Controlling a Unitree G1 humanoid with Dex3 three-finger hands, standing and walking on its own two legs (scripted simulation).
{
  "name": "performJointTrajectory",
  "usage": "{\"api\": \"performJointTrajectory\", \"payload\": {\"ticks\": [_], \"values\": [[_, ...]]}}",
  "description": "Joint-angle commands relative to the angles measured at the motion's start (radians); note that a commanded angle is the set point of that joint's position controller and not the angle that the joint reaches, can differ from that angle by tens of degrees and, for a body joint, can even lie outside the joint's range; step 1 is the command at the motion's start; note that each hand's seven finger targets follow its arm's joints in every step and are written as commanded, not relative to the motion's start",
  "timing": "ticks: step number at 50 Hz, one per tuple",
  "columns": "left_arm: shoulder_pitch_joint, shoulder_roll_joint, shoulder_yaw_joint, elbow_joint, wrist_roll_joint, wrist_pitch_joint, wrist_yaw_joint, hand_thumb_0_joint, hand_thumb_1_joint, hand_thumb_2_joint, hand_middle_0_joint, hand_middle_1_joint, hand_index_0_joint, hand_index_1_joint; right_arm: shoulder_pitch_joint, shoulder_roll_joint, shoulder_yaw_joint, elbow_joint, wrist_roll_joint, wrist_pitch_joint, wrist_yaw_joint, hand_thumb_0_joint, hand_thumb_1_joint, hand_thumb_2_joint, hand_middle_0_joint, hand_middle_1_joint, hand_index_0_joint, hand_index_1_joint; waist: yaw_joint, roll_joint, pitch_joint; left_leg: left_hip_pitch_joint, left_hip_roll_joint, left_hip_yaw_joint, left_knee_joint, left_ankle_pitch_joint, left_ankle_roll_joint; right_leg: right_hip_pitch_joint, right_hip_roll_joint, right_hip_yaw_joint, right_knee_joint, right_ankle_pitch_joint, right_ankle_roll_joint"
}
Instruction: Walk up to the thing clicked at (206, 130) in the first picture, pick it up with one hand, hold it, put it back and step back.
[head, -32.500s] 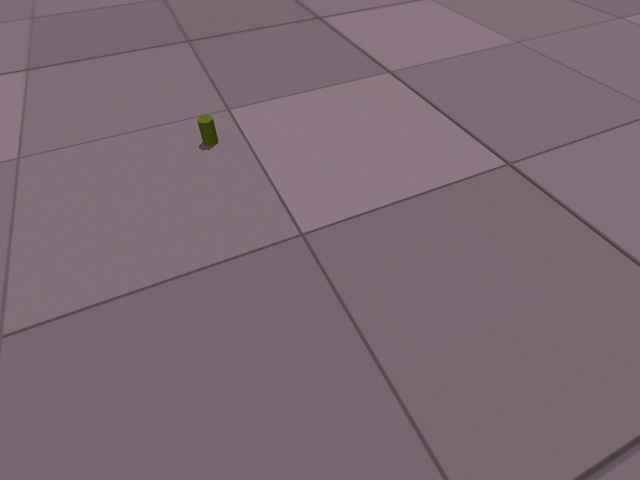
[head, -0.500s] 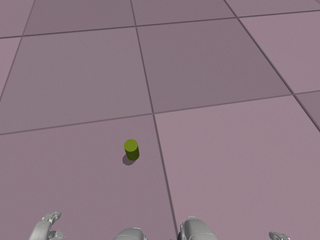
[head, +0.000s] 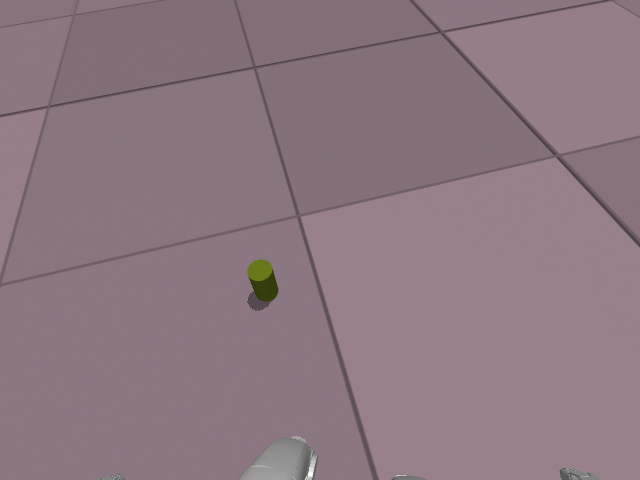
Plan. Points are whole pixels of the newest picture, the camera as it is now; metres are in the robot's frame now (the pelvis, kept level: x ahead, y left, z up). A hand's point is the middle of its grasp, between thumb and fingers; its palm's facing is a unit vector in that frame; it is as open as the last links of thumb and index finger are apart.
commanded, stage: step back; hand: left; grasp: from the side
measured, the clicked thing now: (263, 281) +0.76 +0.28 -0.69
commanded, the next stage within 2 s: stand in 1.70 s
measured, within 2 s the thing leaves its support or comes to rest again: neither
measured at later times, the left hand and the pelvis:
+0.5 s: hand out of the picture -0.08 +0.26 -0.15, palm faces -0.01 -0.91 -0.41, open 7.4 cm; pelvis -0.18 -0.01 -0.01, yaw -1 degrees
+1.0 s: hand out of the picture -0.25 +0.27 -0.15, palm faces +0.08 -0.92 -0.38, open 7.4 cm; pelvis -0.28 -0.01 +0.00, yaw +4 degrees
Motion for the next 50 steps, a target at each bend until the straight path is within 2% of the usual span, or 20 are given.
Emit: {"api": "performJointTrajectory", "payload": {"ticks": [1, 4, 6, 7, 8, 9, 12, 18, 23, 24, 25, 26, 29, 35, 39, 40, 41, 42, 45, 50], "values": [[-0.062, 0.269, 0.078, -0.134, 0.008, -0.027, 0.035, 0.0, 0.9, 0.9, -0.2, -0.3, -0.2, -0.3, 0.003, -0.142, -0.03, -0.093, -0.007, -0.032, -0.016, 0.0, -0.9, -0.9, 0.2, 0.3, 0.2, 0.3, 0.018, -0.23, -0.162, -0.001, 0.07, 0.028, -0.217, -0.063, -0.004, 0.216, -0.234, 0.176, -0.119, 0.463, -0.194], [-0.056, 0.275, 0.067, -0.13, -0.008, -0.011, 0.028, 0.0, 0.9, 0.9, -0.2, -0.3, -0.2, -0.3, 0.043, -0.134, -0.036, -0.071, -0.019, -0.039, -0.013, 0.0, -0.9, -0.9, 0.2, 0.3, 0.2, 0.3, 0.014, -0.242, -0.192, 0.117, 0.082, 0.121, -0.504, 0.012, 0.016, 0.232, -0.216, 0.153, -0.04, 0.509, -0.174], [-0.055, 0.272, 0.054, -0.138, -0.019, 0.003, 0.022, 0.0, 0.9, 0.9, -0.2, -0.3, -0.2, -0.3, 0.104, -0.152, -0.049, -0.045, -0.024, -0.047, -0.012, 0.0, -0.9, -0.9, 0.2, 0.3, 0.2, 0.3, -0.013, -0.186, -0.216, 0.288, 0.109, 0.1, -0.712, 0.293, 0.042, 0.11, -0.167, 0.118, 0.047, 0.425, -0.109], [-0.038, 0.236, 0.044, -0.145, -0.023, 0.007, 0.018, 0.0, 0.9, 0.9, -0.2, -0.3, -0.2, -0.3, 0.097, -0.207, -0.065, -0.052, -0.04, -0.05, -0.012, 0.0, -0.9, -0.9, 0.2, 0.3, 0.2, 0.3, -0.008, -0.052, -0.227, 0.368, 0.265, -0.12, -0.741, 0.399, 0.098, -0.045, -0.09, 0.076, 0.134, 0.212, -0.06], [-0.094, 0.228, 0.045, -0.165, -0.033, 0.002, 0.024, 0.0, 0.9, 0.9, -0.2, -0.3, -0.2, -0.3, 0.037, -0.328, -0.081, -0.079, -0.025, -0.045, 0.001, 0.0, -0.9, -0.9, 0.2, 0.3, 0.2, 0.3, -0.027, 0.2, -0.208, 0.292, 0.466, -0.347, -0.771, 0.558, 0.254, -0.135, 0.078, -0.061, 0.297, -0.211, -0.011], [-0.173, 0.252, 0.065, -0.16, -0.021, 0.003, 0.036, 0.0, 0.9, 0.9, -0.2, -0.3, -0.2, -0.3, 0.053, -0.335, -0.088, -0.08, -0.039, -0.051, 0.0, 0.0, -0.9, -0.9, 0.2, 0.3, 0.2, 0.3, -0.083, 0.175, -0.188, 0.202, 0.517, -0.439, -0.79, 0.618, 0.334, -0.119, 0.082, 0.078, 0.49, -0.368, -0.007], [-0.07, 0.231, 0.054, -0.099, -0.044, 0.01, 0.031, 0.0, 0.9, 0.9, -0.2, -0.3, -0.2, -0.3, -0.041, -0.233, -0.051, -0.078, -0.037, -0.056, -0.019, 0.0, -0.9, -0.9, 0.2, 0.3, 0.2, 0.3, 0.008, 0.066, -0.165, 0.243, 0.383, -0.147, -0.692, 0.733, 0.251, -0.178, 0.112, 0.149, 0.673, -0.25, -0.029], [-0.055, 0.214, 0.052, -0.098, -0.022, -0.01, 0.015, 0.0, 0.9, 0.9, -0.2, -0.3, -0.2, -0.3, 0.012, -0.2, -0.047, -0.093, -0.036, -0.043, -0.018, 0.0, -0.9, -0.9, 0.2, 0.3, 0.2, 0.3, -0.046, 0.118, -0.189, 0.396, 0.38, -0.117, -0.633, 0.743, 0.275, -0.129, 0.056, 0.025, 0.292, -0.237, 0.03], [0.089, 0.227, 0.059, -0.021, -0.006, -0.027, 0.01, 0.0, 0.9, 0.9, -0.2, -0.3, -0.2, -0.3, -0.059, -0.206, -0.04, -0.109, -0.014, -0.012, -0.003, 0.0, -0.9, -0.9, 0.2, 0.3, 0.2, 0.3, 0.022, 0.12, -0.263, 0.212, 0.31, -0.058, -0.549, 0.422, 0.15, 0.176, 0.025, -0.012, -0.215, 0.062, -0.032], [0.078, 0.291, 0.078, -0.028, 0.007, -0.035, 0.009, 0.0, 0.9, 0.9, -0.2, -0.3, -0.2, -0.3, -0.042, -0.151, -0.025, -0.118, -0.012, -0.014, -0.001, 0.0, -0.9, -0.9, 0.2, 0.3, 0.2, 0.3, 0.009, -0.057, -0.227, 0.014, 0.184, -0.02, -0.415, 0.191, 0.084, 0.228, -0.114, 0.234, -0.249, 0.024, -0.073], [0.017, 0.406, 0.107, -0.054, 0.002, -0.029, 0.004, 0.0, 0.9, 0.9, -0.2, -0.3, -0.2, -0.3, -0.08, -0.125, -0.025, -0.138, -0.011, -0.016, -0.018, 0.0, -0.9, -0.9, 0.2, 0.3, 0.2, 0.3, 0.045, -0.294, -0.176, -0.05, 0.023, 0.047, -0.195, -0.123, 0.027, 0.051, -0.352, 0.449, -0.309, 0.114, -0.241], [-0.046, 0.427, 0.107, -0.087, 0.002, -0.036, 0.011, 0.0, 0.9, 0.9, -0.2, -0.3, -0.2, -0.3, -0.089, -0.164, -0.045, -0.131, -0.011, -0.007, -0.028, 0.0, -0.9, -0.9, 0.2, 0.3, 0.2, 0.3, 0.036, -0.279, -0.113, 0.0, 0.07, -0.059, 0.009, -0.16, 0.011, -0.134, -0.446, 0.554, -0.344, 0.136, -0.323], [-0.169, 0.291, 0.072, -0.105, 0.005, -0.037, 0.021, 0.0, 0.9, 0.9, -0.2, -0.3, -0.2, -0.3, 0.015, -0.161, -0.036, -0.069, 0.002, -0.012, -0.022, 0.0, -0.9, -0.9, 0.2, 0.3, 0.2, 0.3, -0.052, -0.125, -0.105, 0.023, 0.003, -0.045, 0.103, -0.005, 0.009, -0.072, -0.231, 0.173, -0.195, 0.362, -0.2], [-0.019, 0.296, 0.081, -0.072, 0.018, -0.041, 0.017, 0.0, 0.9, 0.9, -0.2, -0.3, -0.2, -0.3, -0.036, -0.156, -0.034, -0.074, -0.029, -0.038, -0.003, 0.0, -0.9, -0.9, 0.2, 0.3, 0.2, 0.3, 0.061, -0.222, -0.149, -0.002, 0.081, 0.077, -0.305, -0.081, -0.002, 0.182, -0.231, 0.224, -0.22, -0.128, -0.194], [-0.052, 0.298, 0.055, -0.056, 0.003, -0.026, -0.002, 0.0, 0.9, 0.9, -0.2, -0.3, -0.2, -0.3, 0.106, -0.142, -0.048, 0.026, -0.028, -0.063, 0.006, 0.0, -0.9, -0.9, 0.2, 0.3, 0.2, 0.3, -0.019, -0.193, -0.157, 0.377, 0.082, 0.149, -0.762, 0.061, 0.052, -0.037, -0.18, 0.144, -0.156, -0.232, -0.12], [-0.01, 0.234, 0.034, -0.051, 0.0, -0.025, -0.004, 0.0, 0.9, 0.9, -0.2, -0.3, -0.2, -0.3, 0.122, -0.178, -0.062, 0.038, -0.045, -0.072, 0.002, 0.0, -0.9, -0.9, 0.2, 0.3, 0.2, 0.3, -0.019, -0.021, -0.175, 0.513, 0.188, -0.061, -0.825, -0.007, 0.081, -0.196, -0.122, 0.082, 0.005, -0.238, -0.072], [-0.076, 0.189, 0.018, -0.063, -0.021, -0.031, -0.005, 0.0, 0.9, 0.9, -0.2, -0.3, -0.2, -0.3, 0.065, -0.27, -0.066, 0.015, -0.053, -0.077, 0.004, 0.0, -0.9, -0.9, 0.2, 0.3, 0.2, 0.3, -0.044, 0.192, -0.127, 0.37, 0.437, -0.441, -0.953, -0.361, 0.19, -0.319, 0.017, -0.061, 0.138, -0.263, -0.009], [-0.149, 0.283, 0.054, -0.047, -0.01, -0.035, 0.002, 0.0, 0.9, 0.9, -0.2, -0.3, -0.2, -0.3, 0.022, -0.312, -0.073, 0.002, -0.047, -0.079, 0.009, 0.0, -0.9, -0.9, 0.2, 0.3, 0.2, 0.3, -0.068, 0.109, -0.035, 0.123, 0.496, -0.498, -0.99, -0.451, 0.274, -0.209, -0.029, 0.059, 0.256, -0.278, -0.003], [-0.044, 0.24, 0.04, 0.016, -0.027, -0.04, -0.021, 0.0, 0.9, 0.9, -0.2, -0.3, -0.2, -0.3, -0.079, -0.189, -0.032, -0.003, -0.047, -0.105, -0.001, 0.0, -0.9, -0.9, 0.2, 0.3, 0.2, 0.3, 0.008, 0.041, -0.05, 0.186, 0.333, -0.174, -0.883, -0.118, 0.168, -0.128, -0.011, 0.046, 0.251, -0.096, -0.012], [-0.027, 0.221, 0.041, 0.046, -0.017, -0.062, -0.028, 0.0, 0.9, 0.9, -0.2, -0.3, -0.2, -0.3, -0.017, -0.202, -0.05, 0.019, -0.049, -0.087, 0.013, 0.0, -0.9, -0.9, 0.2, 0.3, 0.2, 0.3, -0.029, 0.133, -0.069, 0.204, 0.324, -0.109, -0.834, -0.119, 0.167, 0.025, 0.018, -0.054, -0.058, -0.129, -0.007]]}}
